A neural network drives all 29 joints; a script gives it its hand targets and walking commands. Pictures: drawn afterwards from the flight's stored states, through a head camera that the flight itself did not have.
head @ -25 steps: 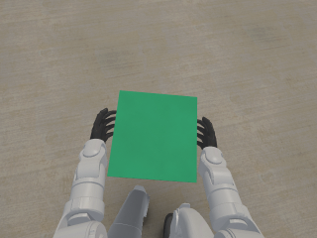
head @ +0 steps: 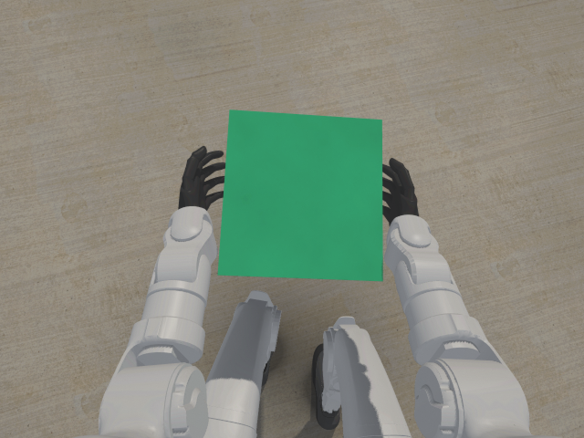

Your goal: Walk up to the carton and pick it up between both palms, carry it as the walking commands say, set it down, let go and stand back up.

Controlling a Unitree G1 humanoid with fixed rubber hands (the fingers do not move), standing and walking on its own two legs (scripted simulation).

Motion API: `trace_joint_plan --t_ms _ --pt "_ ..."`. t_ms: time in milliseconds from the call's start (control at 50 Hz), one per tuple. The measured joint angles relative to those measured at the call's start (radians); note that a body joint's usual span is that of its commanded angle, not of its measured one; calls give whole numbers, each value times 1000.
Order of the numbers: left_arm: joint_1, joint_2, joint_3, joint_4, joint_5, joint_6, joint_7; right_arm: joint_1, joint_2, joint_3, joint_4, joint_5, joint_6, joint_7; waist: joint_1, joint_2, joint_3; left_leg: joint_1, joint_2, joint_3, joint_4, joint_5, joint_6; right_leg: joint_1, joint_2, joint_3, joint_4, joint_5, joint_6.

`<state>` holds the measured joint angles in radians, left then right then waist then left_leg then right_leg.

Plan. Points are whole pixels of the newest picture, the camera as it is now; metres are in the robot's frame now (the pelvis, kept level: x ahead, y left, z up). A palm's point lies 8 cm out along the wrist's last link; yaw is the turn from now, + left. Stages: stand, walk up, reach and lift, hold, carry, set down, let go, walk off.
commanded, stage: set down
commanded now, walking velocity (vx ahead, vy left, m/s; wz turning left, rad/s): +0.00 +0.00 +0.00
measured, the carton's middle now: (296, 210) +0.42 +0.05 -0.15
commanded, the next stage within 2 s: none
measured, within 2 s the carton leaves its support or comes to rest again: neither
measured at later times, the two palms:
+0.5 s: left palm (204, 207) +0.41 +0.20 -0.17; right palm (378, 209) +0.44 -0.09 -0.17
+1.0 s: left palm (209, 203) +0.44 +0.21 -0.25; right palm (361, 209) +0.46 -0.08 -0.25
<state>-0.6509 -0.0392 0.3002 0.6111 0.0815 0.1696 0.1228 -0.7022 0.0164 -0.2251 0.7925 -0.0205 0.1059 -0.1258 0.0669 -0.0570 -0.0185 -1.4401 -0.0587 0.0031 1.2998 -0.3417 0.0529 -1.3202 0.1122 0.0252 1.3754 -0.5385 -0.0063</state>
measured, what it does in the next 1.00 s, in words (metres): lowers itself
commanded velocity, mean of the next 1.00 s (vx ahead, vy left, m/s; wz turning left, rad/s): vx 0.00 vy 0.00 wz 0.00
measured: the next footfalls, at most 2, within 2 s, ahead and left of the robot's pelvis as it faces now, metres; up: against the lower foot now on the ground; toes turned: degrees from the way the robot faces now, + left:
none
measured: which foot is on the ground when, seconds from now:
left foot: down 0.00-1.00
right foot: down 0.00-1.00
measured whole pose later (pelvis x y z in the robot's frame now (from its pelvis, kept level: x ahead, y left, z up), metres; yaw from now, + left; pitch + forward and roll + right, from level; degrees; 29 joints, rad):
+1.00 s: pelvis -0.03 -0.01 -0.14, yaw -3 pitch +38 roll -4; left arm -1.01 0.09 0.41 0.67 0.11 0.27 0.04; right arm -1.05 0.00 -0.28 0.78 -0.05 0.24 -0.19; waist 0.10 -0.07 0.04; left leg -2.04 -0.03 -0.01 1.78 -0.40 0.04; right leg -1.91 0.15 -0.04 1.86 -0.63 -0.01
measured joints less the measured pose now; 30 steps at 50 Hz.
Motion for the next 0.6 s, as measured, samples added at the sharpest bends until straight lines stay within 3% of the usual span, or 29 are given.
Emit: trace_joint_plan --t_ms 300,420,600 --pt "-118 31 32 41 19 12 -7 -125 -13 -36 30 -16 24 -5 8 -23 -15 -190 11 -3 148 -36 -15 -191 17 -18 157 -43 -15" --pt "-131 49 47 47 32 6 -31 -145 -11 -8 15 1 42 -30 28 -22 -12 -266 24 -6 207 -55 -24 -270 31 -27 215 -59 -24" --pt "-165 109 33 34 -43 28 -55 -178 -6 49 -45 30 87 -88 46 1 6 -378 22 -21 307 -72 -36 -375 34 -54 316 -85 -35"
